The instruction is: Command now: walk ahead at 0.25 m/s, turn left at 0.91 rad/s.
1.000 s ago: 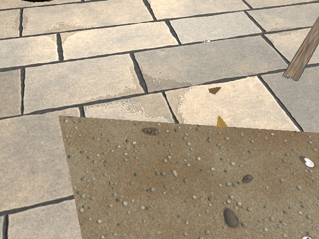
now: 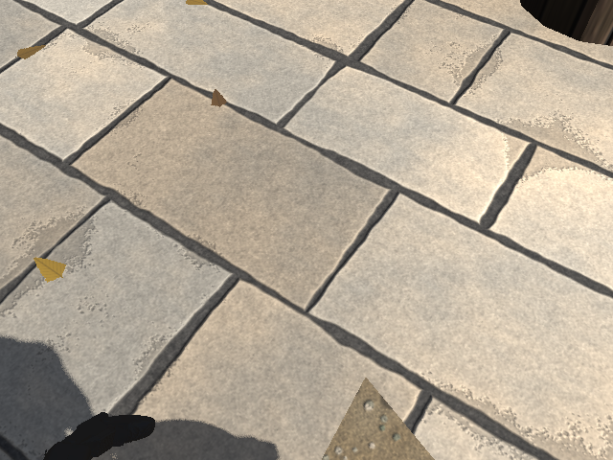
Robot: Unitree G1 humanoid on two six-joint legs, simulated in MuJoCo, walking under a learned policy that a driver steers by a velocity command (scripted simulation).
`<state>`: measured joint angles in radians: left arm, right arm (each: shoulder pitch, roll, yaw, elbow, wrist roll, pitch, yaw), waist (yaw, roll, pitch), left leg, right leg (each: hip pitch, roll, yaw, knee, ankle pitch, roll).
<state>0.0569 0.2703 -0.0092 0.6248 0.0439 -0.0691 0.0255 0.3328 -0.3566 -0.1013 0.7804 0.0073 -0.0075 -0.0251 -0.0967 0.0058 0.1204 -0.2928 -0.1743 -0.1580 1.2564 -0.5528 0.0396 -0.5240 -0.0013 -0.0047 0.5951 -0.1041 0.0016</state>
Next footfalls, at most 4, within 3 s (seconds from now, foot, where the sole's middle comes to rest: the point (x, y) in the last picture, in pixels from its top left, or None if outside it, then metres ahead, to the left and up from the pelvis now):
0.32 left None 0.14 0.09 -0.75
0.66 right None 0.07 -0.14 -0.75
1.28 left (305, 395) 0.53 -0.02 -0.75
1.76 right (372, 311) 0.71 -0.19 -0.75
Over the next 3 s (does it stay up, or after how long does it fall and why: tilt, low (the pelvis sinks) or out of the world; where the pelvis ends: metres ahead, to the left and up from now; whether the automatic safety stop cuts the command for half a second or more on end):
stays up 0.69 -0.05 0.03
